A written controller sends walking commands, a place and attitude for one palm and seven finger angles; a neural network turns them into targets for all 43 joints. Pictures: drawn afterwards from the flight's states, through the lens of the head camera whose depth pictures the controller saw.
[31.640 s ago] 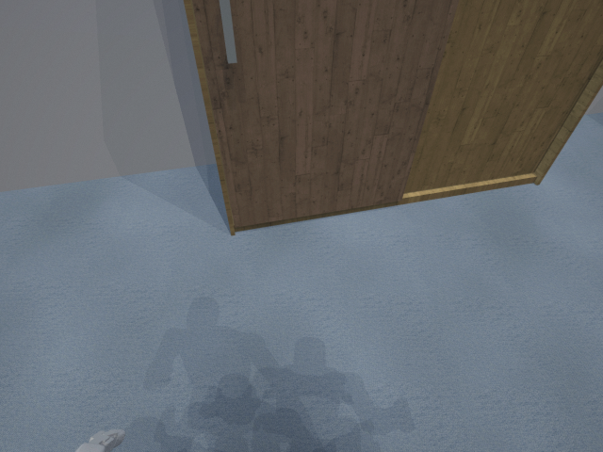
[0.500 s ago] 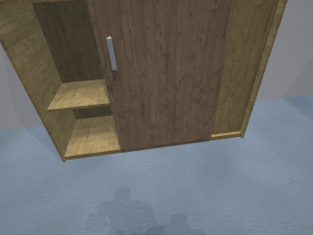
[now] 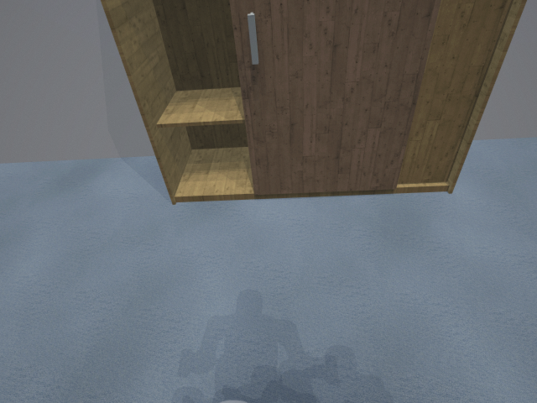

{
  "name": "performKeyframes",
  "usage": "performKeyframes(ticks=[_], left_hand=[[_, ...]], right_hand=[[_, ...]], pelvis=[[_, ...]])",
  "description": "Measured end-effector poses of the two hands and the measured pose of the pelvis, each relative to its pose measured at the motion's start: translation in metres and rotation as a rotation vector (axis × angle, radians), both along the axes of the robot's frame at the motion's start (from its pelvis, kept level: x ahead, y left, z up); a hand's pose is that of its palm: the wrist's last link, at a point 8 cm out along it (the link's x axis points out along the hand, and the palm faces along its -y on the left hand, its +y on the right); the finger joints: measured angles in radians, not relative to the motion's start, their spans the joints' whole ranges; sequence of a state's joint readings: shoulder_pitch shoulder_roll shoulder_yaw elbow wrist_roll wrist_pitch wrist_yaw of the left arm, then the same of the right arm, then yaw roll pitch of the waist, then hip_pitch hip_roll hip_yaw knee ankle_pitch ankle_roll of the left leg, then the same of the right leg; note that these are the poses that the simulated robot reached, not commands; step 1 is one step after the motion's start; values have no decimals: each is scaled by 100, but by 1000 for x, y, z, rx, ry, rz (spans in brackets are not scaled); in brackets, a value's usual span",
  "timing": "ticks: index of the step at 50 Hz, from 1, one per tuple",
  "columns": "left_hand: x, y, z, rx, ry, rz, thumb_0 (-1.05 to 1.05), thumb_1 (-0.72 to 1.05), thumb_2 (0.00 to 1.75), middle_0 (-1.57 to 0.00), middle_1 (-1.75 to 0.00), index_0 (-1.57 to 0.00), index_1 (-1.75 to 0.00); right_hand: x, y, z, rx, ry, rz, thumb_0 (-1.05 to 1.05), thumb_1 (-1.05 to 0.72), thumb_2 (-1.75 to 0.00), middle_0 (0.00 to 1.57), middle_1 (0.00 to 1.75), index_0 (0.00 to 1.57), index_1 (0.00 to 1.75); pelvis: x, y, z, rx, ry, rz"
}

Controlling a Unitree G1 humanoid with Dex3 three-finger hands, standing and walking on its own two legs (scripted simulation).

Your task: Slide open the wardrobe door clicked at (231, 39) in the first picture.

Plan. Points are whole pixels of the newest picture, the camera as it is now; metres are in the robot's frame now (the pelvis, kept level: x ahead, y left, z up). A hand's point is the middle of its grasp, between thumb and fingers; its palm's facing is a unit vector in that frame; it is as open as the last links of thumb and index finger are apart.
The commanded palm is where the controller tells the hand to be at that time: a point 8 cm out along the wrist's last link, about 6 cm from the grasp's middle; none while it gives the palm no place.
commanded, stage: relax the arm and regain balance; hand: left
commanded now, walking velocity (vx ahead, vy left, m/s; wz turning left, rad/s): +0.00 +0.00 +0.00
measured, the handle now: (253, 38) +1.39 +0.13 +0.13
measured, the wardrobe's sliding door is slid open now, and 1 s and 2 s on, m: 0.47 0.47 0.47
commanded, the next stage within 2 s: step back with the hand held close in 1.40 s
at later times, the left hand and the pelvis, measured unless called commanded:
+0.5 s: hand out of the picture -0.14 +0.25 -0.13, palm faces +0.02 -0.92 -0.39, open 16.7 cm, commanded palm none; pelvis -0.19 +0.01 +0.01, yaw -1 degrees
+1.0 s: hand out of the picture -0.26 +0.27 -0.15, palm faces -0.04 -0.95 -0.32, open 16.9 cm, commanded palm none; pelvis -0.27 +0.04 +0.01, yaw -3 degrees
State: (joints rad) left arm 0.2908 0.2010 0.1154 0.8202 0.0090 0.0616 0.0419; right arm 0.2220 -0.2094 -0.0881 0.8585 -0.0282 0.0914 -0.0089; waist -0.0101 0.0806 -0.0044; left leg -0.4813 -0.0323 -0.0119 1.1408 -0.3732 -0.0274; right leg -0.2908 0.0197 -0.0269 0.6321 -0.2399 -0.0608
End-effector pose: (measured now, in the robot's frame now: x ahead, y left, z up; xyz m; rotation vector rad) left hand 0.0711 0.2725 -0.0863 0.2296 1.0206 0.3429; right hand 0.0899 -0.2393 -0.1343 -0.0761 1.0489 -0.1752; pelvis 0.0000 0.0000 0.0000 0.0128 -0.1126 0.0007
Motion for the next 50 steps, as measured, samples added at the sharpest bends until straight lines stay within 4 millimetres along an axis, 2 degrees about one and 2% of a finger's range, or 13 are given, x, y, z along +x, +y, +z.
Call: performKeyframes(ticks=[3, 7, 11, 14, 16, 19, 24, 27, 30, 34, 43, 47, 50], left_hand=[[-16, 8, 5, 37, 24, -62, 13, -59, 24, -15, -30, -15, -30], [-35, 14, -4, 30, 8, -109, 7, -55, 26, -15, -30, -15, -30], [-70, 10, -15, -21, 29, -73, 5, -52, 28, -15, -30, -15, -30], [-100, 10, -8, -21, 44, -56, 7, -51, 29, -15, -30, -15, -30], [-124, 12, -4, -14, 49, -49, 7, -51, 29, -15, -30, -15, -30], [-161, 16, -8, 22, 96, -48, 8, -53, 29, -15, -30, -15, -30], [-210, 18, -5, 28, 201, -74, 6, -58, 27, -15, -30, -15, -30], [-222, 23, -7, 24, 220, -97, 4, -60, 26, -15, -30, -15, -30], [-228, 29, -12, 12, 203, -103, 2, -61, 25, -15, -30, -15, -30], [-241, 35, -9, 4, 180, -90, 1, -61, 24, -15, -30, -15, -30], [-306, 32, -17, -19, 294, -89, -1, -61, 24, -15, -30, -15, -30], [-322, 37, -30, -39, 336, -115, -4, -61, 24, -15, -30, -15, -30], [-330, 37, -30, -46, 333, -104, -6, -61, 24, -15, -30, -15, -30]], right_hand=[[-43, -9, 12, -20, 10, -30, 0, -91, -89, 20, 30, 20, 30], [-124, -12, 6, -66, 113, -57, 0, -91, -89, 20, 30, 20, 30], [-212, -1, -4, -56, 277, -93, 0, -91, -89, 20, 30, 20, 30], [-253, 9, -11, -35, 380, -51, 1, -91, -89, 20, 30, 20, 30], [-265, 12, -16, -20, 400, -27, 1, -91, -89, 20, 30, 20, 30], [-274, 14, -25, 10, 366, -39, 1, -91, -89, 20, 30, 20, 30], [-282, 18, -16, 38, 298, -56, 1, -91, -89, 20, 30, 20, 30], [-294, 20, -8, 29, 269, -69, 1, -91, -89, 20, 30, 20, 30], [-313, 25, -6, 6, 278, -58, 0, -91, -89, 20, 30, 20, 30], [-339, 34, -4, 7, 325, -33, 0, -91, -89, 20, 30, 20, 30], [-354, 38, -7, 17, 301, -42, 1, -91, -89, 20, 30, 20, 30], [-379, 42, -5, -8, 299, -70, 0, -91, -89, 20, 30, 20, 30], [-399, 48, -5, -6, 339, -69, 0, -91, -89, 20, 30, 20, 30]], pelvis=[[-24, 1, 7, 24, 18, -12], [-61, 9, 2, 10, 44, -12], [-98, 9, 0, 67, 19, -41], [-119, 10, 3, 39, 33, -9], [-133, 10, 2, 26, 43, -5], [-156, 5, -3, 16, 41, -18], [-183, 7, 8, -3, 41, -14], [-195, 11, 11, 5, 56, -23], [-210, 17, 8, 13, 63, -23], [-226, 21, 11, 22, 51, -29], [-254, 28, 11, 9, 55, -25], [-267, 36, 6, 13, 46, -41], [-274, 38, 8, 18, 42, -52]])
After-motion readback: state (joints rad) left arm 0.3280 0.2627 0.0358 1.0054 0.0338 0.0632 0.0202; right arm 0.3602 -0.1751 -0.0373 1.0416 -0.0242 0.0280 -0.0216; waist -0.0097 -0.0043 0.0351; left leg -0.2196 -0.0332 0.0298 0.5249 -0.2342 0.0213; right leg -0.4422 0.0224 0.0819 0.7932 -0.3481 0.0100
